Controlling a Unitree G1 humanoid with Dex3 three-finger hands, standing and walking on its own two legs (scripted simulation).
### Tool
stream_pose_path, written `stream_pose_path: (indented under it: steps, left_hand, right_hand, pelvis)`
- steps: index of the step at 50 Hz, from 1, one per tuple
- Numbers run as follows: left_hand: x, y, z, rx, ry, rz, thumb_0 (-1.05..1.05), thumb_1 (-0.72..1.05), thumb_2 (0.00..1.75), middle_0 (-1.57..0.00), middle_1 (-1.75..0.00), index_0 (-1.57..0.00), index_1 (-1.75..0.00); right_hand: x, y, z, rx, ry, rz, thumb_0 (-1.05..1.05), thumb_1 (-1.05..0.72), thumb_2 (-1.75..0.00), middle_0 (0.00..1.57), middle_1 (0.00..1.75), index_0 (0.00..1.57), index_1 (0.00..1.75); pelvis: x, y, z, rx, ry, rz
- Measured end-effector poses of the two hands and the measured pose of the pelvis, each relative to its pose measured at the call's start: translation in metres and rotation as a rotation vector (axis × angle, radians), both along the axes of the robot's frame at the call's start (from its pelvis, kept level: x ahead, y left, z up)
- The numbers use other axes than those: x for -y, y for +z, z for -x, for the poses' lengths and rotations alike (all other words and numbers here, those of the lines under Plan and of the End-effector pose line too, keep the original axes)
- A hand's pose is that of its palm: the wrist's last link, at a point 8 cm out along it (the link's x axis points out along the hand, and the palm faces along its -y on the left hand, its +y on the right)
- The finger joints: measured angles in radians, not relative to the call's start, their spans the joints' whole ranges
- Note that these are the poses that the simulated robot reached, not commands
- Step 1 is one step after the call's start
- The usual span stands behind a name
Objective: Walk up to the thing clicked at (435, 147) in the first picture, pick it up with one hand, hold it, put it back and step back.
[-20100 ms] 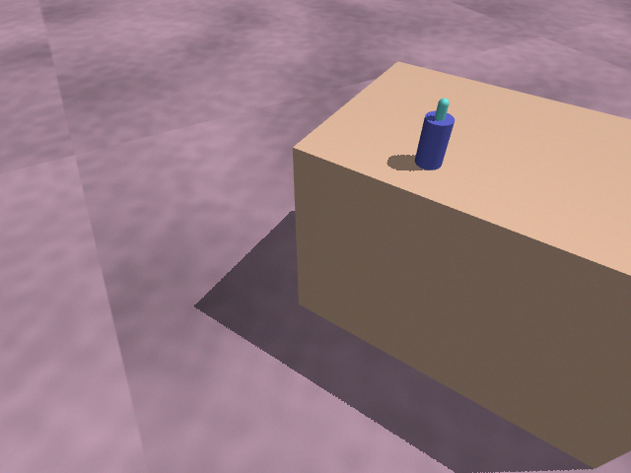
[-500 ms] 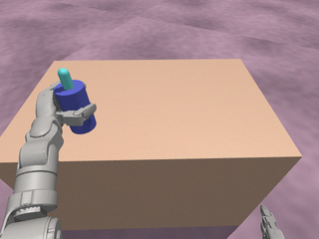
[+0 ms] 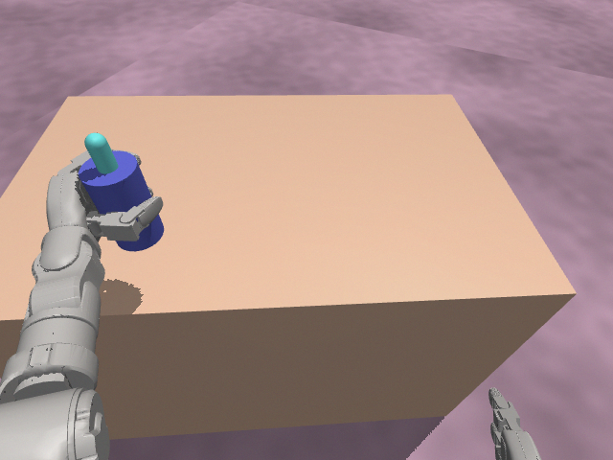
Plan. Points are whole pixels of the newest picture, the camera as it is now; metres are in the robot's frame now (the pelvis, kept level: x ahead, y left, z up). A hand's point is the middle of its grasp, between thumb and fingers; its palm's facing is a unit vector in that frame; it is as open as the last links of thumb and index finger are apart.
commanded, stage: crouch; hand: left
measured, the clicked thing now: (119, 190) +0.45 +0.22 +0.14
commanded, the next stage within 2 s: lower in 0.32 s
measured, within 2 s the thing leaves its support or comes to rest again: rests again in 1.14 s
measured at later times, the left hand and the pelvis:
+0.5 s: hand (129, 201) +0.48 +0.23 +0.09, palm faces +0.21 -0.98 +0.01, open 9.1 cm; pelvis +0.00 +0.01 -0.02, yaw +0 degrees
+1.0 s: hand (139, 225) +0.49 +0.24 +0.03, palm faces +0.23 -0.97 +0.00, open 9.1 cm; pelvis -0.01 +0.01 -0.04, yaw -1 degrees
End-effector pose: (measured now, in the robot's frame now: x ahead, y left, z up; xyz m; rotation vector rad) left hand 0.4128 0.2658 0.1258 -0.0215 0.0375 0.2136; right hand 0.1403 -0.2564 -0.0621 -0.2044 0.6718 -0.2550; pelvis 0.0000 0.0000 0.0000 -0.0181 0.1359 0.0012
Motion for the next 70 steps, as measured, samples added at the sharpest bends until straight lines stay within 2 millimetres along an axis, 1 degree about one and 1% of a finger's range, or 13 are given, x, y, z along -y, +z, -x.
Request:
stream_pose_path:
  steps: [4, 8, 17, 26, 30, 35, 38, 46, 54, 57, 63, 67, 70]
  left_hand:
    - [-0.002, -0.004, -0.007, -0.003, -0.001, -0.014, 0.0, -0.32, 1.17, -0.75, -1.09, -0.78, -1.09]
    - [-0.006, -0.013, -0.012, -0.014, 0.006, -0.009, 0.0, -0.32, 1.17, -0.75, -1.09, -0.78, -1.09]
    - [-0.012, -0.031, -0.021, -0.016, 0.014, -0.002, 0.0, -0.32, 1.17, -0.75, -1.09, -0.78, -1.09]
    - [-0.014, -0.034, -0.031, 0.001, 0.002, 0.001, 0.0, -0.32, 1.17, -0.75, -1.09, -0.78, -1.09]
    - [-0.016, -0.048, -0.034, -0.017, 0.004, 0.005, 0.0, -0.32, 1.17, -0.75, -1.09, -0.78, -1.09]
    - [-0.017, -0.071, -0.033, -0.046, 0.004, 0.002, 0.0, -0.32, 1.17, -0.75, -1.09, -0.78, -1.09]
    - [-0.016, -0.079, -0.033, -0.037, -0.002, 0.0, 0.0, -0.31, 1.16, -0.75, -1.09, -0.78, -1.09]
    - [-0.018, -0.086, -0.038, -0.015, 0.009, -0.004, 0.0, -0.31, 1.16, -0.75, -1.09, -0.78, -1.09]
    - [-0.021, -0.103, -0.041, -0.034, 0.009, -0.015, 0.0, -0.31, 1.16, -0.75, -1.09, -0.78, -1.09]
    - [-0.019, -0.106, -0.044, -0.028, 0.008, -0.009, 0.0, -0.31, 1.16, -0.75, -1.09, -0.78, -1.09]
    - [-0.018, -0.11, -0.049, -0.023, 0.001, -0.018, 0.0, -0.31, 1.16, -0.75, -1.09, -0.78, -1.09]
    - [-0.021, -0.114, -0.049, -0.018, 0.005, -0.007, 0.0, -0.31, 1.16, -0.75, -1.09, -0.78, -1.09]
    - [-0.022, -0.115, -0.049, -0.006, 0.001, -0.013, 0.0, -0.31, 1.16, -0.75, -1.09, -0.78, -1.09]
  right_hand:
    - [0.002, -0.002, -0.002, -0.007, -0.012, 0.003, -0.01, 0.53, -0.05, 0.05, 0.05, 0.06, 0.05]
    - [0.004, -0.005, -0.001, -0.018, -0.018, 0.006, -0.01, 0.52, -0.05, 0.05, 0.05, 0.06, 0.05]
    - [-0.001, -0.009, 0.001, -0.05, -0.003, 0.014, -0.01, 0.51, -0.06, 0.05, 0.05, 0.06, 0.05]
    - [-0.004, -0.008, -0.003, -0.042, -0.002, 0.024, -0.01, 0.5, -0.06, 0.05, 0.05, 0.06, 0.05]
    - [-0.007, -0.014, 0.0, -0.059, 0.003, 0.02, -0.01, 0.5, -0.06, 0.05, 0.05, 0.06, 0.05]
    - [-0.012, -0.02, 0.005, -0.082, 0.013, 0.018, -0.01, 0.5, -0.06, 0.05, 0.05, 0.06, 0.05]
    - [-0.014, -0.021, 0.006, -0.088, 0.018, 0.023, -0.01, 0.5, -0.06, 0.05, 0.05, 0.06, 0.05]
    - [-0.013, -0.014, 0.003, -0.053, 0.036, 0.057, -0.01, 0.49, -0.06, 0.05, 0.05, 0.06, 0.05]
    - [-0.009, -0.021, 0.012, -0.092, 0.031, 0.065, -0.01, 0.5, -0.06, 0.05, 0.05, 0.06, 0.05]
    - [-0.012, -0.023, 0.009, -0.091, 0.041, 0.06, -0.01, 0.5, -0.06, 0.05, 0.05, 0.06, 0.05]
    - [-0.013, -0.017, -0.001, -0.058, 0.053, 0.066, -0.01, 0.5, -0.06, 0.05, 0.05, 0.06, 0.05]
    - [-0.012, -0.015, -0.001, -0.062, 0.053, 0.072, -0.01, 0.5, -0.06, 0.05, 0.05, 0.06, 0.05]
    - [-0.013, -0.017, -0.001, -0.075, 0.059, 0.067, -0.01, 0.5, -0.06, 0.05, 0.05, 0.06, 0.05]
  pelvis:
    - [-0.001, -0.003, -0.001, -0.017, -0.002, 0.003]
    - [-0.002, -0.006, -0.001, -0.038, -0.004, 0.005]
    - [-0.003, -0.014, -0.001, -0.074, -0.004, 0.01]
    - [-0.006, -0.019, -0.004, -0.1, -0.005, 0.018]
    - [-0.008, -0.024, -0.003, -0.122, -0.007, 0.022]
    - [-0.011, -0.029, 0.0, -0.147, -0.01, 0.025]
    - [-0.011, -0.032, 0.002, -0.156, -0.011, 0.028]
    - [-0.011, -0.039, 0.005, -0.175, -0.008, 0.034]
    - [-0.01, -0.045, 0.006, -0.201, -0.009, 0.037]
    - [-0.009, -0.047, 0.006, -0.208, -0.009, 0.036]
    - [-0.008, -0.049, 0.002, -0.219, -0.009, 0.036]
    - [-0.008, -0.051, -0.002, -0.228, -0.008, 0.037]
    - [-0.007, -0.052, -0.004, -0.233, -0.006, 0.038]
